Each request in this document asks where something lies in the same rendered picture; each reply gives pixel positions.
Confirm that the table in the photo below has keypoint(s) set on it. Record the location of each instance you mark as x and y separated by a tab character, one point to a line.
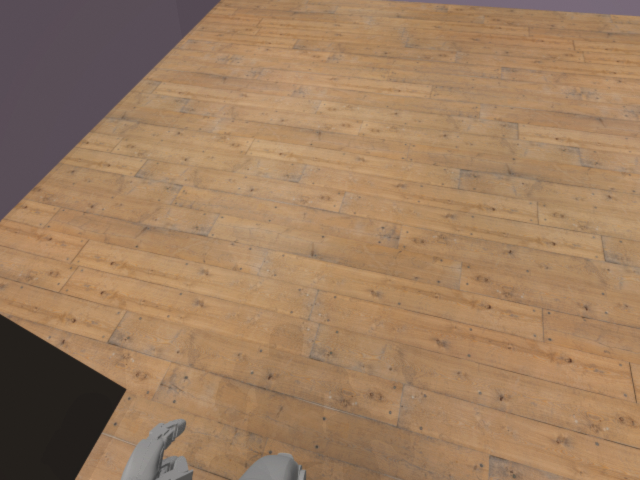
53	408

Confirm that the left robot thigh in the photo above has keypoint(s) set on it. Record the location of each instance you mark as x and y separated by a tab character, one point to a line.
274	467

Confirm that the left robot hand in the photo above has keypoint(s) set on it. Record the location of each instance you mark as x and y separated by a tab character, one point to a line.
145	462

